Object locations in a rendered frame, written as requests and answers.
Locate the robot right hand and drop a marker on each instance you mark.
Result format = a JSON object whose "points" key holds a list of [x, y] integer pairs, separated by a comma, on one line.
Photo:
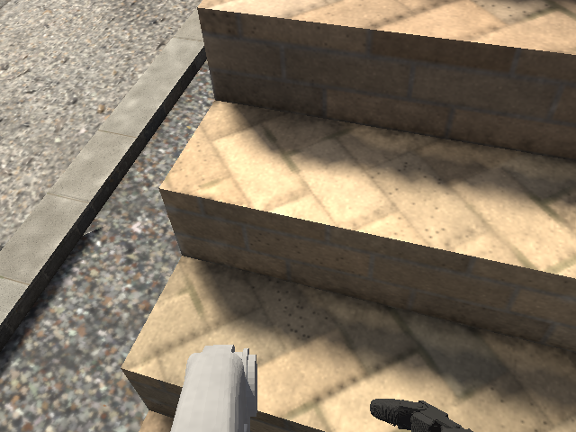
{"points": [[415, 416]]}

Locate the left robot thigh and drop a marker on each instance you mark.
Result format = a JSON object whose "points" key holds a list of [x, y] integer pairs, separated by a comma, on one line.
{"points": [[219, 392]]}

